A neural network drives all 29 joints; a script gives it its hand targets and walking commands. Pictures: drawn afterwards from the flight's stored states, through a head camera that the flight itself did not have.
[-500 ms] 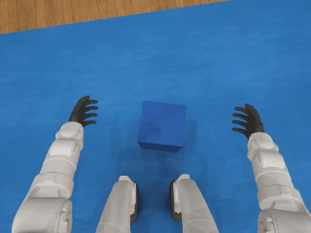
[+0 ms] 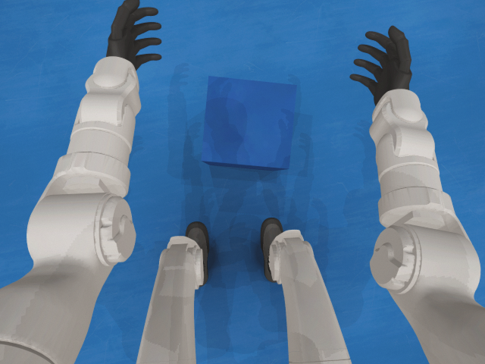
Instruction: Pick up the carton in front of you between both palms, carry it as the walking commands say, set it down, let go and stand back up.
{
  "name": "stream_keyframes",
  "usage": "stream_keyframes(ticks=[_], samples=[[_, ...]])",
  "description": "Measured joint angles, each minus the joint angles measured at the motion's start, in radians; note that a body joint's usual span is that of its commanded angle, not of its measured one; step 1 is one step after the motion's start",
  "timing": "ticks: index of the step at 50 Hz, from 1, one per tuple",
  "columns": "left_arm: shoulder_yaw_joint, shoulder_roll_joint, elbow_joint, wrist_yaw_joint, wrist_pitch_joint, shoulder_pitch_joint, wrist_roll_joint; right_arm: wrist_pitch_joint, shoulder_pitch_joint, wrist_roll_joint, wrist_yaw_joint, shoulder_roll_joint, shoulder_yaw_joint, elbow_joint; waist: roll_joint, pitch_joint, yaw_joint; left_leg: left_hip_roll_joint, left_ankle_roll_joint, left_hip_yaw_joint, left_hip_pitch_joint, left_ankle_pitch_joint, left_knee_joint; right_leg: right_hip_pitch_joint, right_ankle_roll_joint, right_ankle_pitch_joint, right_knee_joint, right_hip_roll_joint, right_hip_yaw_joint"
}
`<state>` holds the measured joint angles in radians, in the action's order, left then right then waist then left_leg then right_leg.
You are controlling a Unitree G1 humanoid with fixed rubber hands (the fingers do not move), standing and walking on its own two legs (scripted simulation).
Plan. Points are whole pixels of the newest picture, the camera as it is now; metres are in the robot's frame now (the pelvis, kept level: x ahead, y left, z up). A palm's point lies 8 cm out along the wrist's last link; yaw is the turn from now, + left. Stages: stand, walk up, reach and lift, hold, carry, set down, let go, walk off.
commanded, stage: reach and lift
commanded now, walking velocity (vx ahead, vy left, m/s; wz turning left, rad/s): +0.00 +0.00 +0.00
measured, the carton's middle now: (246, 131) +0.49 -0.04 -0.51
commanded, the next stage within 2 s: none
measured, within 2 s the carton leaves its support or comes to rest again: leaves its support in 1.60 s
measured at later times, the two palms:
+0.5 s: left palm (163, 113) +0.51 +0.15 -0.35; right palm (333, 128) +0.46 -0.23 -0.35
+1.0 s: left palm (178, 116) +0.52 +0.13 -0.44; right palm (316, 129) +0.47 -0.22 -0.44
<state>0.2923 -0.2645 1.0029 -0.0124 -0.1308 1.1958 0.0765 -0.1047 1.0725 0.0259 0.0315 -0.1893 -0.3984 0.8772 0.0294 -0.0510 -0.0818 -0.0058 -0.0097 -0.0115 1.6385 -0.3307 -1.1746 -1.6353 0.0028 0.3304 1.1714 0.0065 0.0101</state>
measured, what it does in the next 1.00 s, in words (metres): lowers itself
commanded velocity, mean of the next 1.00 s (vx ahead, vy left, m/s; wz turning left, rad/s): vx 0.00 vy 0.00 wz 0.00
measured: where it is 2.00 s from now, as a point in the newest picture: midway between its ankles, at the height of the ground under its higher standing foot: (235, 263)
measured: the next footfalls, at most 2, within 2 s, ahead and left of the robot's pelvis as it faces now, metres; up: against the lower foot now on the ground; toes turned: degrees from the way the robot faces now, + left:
none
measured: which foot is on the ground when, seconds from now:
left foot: down 0.00-1.00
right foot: down 0.00-1.00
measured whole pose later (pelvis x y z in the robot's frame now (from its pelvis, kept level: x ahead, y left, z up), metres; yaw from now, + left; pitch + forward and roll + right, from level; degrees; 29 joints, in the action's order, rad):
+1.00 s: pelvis -0.04 +0.00 -0.27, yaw -1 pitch +37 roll -1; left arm -0.06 -0.40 1.15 -0.12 -0.03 1.46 -0.27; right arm 0.00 1.38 -0.30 0.14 -0.32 -0.10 1.12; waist -0.01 0.36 -0.08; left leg 0.01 -0.03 -0.04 2.28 -0.57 -2.21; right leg -2.28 0.01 0.55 2.19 -0.01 0.01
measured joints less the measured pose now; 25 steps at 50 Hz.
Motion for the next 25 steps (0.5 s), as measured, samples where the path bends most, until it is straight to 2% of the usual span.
stream_keyframes(ticks=[7,13,19,25], samples=[[-0.006,0.032,-0.018,-0.027,0.054,-0.077,0.002,0.066,-0.053,-0.003,-0.009,0.008,-0.014,0.033,-0.003,-0.083,0.008,0.0,-0.001,-0.006,0.199,-0.091,-0.188,-0.196,0.004,0.088,0.183,-0.003,0.0],[-0.107,0.004,-0.068,-0.067,0.07,-0.096,-0.089,0.09,-0.061,-0.092,0.013,-0.031,0.061,0.026,-0.008,-0.057,0.01,0.011,-0.006,-0.018,0.382,-0.168,-0.42,-0.379,0.011,0.159,0.412,-0.007,-0.004],[-0.182,-0.039,-0.102,-0.099,0.052,-0.049,-0.178,0.072,-0.021,-0.193,0.036,-0.089,0.15,-0.005,-0.012,0.039,0.012,0.012,-0.002,-0.013,0.515,-0.203,-0.631,-0.512,0.016,0.195,0.62,-0.012,-0.013],[-0.216,-0.077,-0.033,-0.117,0.027,0.071,-0.234,0.04,0.1,-0.24,0.062,-0.124,0.194,0.053,-0.012,0.158,0.011,0.015,-0.001,-0.008,0.584,-0.195,-0.778,-0.583,0.023,0.188,0.769,-0.013,-0.021]])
